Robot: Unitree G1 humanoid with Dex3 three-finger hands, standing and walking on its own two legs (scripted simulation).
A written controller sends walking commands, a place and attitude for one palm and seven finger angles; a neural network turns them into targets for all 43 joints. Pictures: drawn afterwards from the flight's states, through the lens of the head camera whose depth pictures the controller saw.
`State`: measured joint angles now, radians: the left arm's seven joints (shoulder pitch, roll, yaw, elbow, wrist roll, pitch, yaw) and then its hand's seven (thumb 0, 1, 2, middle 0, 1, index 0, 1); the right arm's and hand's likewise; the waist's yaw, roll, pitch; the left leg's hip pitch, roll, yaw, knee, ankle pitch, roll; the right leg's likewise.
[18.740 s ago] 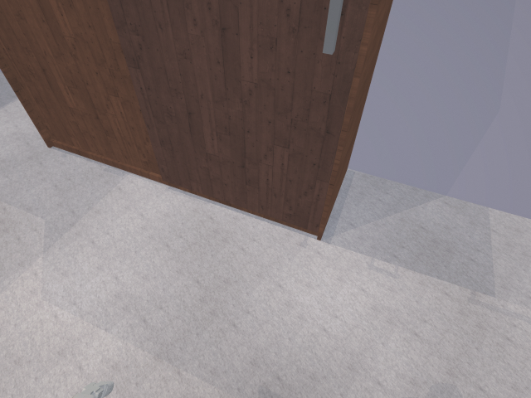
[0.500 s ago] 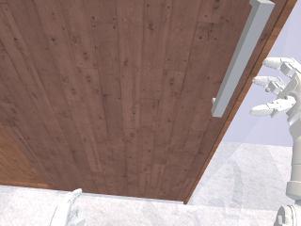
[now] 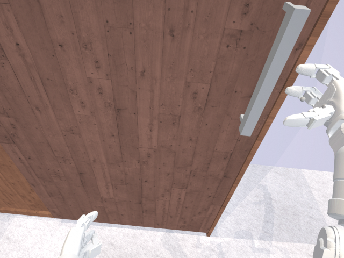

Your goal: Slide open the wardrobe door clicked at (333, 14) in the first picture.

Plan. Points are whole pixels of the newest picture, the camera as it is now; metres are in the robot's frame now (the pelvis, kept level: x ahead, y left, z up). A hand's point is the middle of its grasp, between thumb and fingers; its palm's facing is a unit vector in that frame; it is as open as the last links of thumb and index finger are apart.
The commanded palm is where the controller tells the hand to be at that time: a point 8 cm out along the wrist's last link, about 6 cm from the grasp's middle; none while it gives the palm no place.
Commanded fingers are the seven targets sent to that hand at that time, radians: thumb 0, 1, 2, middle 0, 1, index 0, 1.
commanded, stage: move the hooked fingers beside the handle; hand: right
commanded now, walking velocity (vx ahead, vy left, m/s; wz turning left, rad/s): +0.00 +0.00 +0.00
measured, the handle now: (263, 78) +0.44 -0.17 +0.26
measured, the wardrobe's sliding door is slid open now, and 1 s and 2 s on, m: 0.00 0.00 0.00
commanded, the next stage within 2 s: feel for the door with the fingertips in 0.82 s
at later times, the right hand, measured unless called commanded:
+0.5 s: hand (296, 109) +0.36 -0.22 +0.23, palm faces +0.07 +1.00 -0.05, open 14.0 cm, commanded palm +0.33 -0.27 +0.25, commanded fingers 0.00 0.50 -0.30 0.30 1.20 0.30 1.20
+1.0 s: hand (290, 98) +0.36 -0.20 +0.26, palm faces +0.05 +1.00 -0.03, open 14.0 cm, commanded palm +0.34 -0.25 +0.25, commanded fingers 0.00 0.50 -0.30 0.30 1.20 0.30 1.20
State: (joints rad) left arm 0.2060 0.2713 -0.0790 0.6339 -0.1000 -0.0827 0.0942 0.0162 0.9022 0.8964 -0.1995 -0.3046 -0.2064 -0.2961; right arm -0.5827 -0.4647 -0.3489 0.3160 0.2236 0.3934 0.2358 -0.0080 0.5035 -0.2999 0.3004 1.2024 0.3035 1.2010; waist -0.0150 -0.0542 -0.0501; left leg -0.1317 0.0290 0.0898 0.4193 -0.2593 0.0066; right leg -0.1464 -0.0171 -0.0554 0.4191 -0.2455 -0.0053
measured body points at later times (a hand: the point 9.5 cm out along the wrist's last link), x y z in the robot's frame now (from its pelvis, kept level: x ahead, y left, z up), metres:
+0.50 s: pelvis -0.01 +0.00 +0.00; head -0.03 +0.03 +0.45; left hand +0.17 +0.24 -0.08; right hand +0.35 -0.28 +0.24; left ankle -0.02 +0.11 -0.74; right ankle -0.01 -0.12 -0.74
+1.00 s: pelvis -0.01 +0.00 +0.00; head -0.03 +0.03 +0.45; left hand +0.17 +0.24 -0.09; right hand +0.35 -0.25 +0.26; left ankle -0.02 +0.11 -0.74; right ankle -0.01 -0.12 -0.74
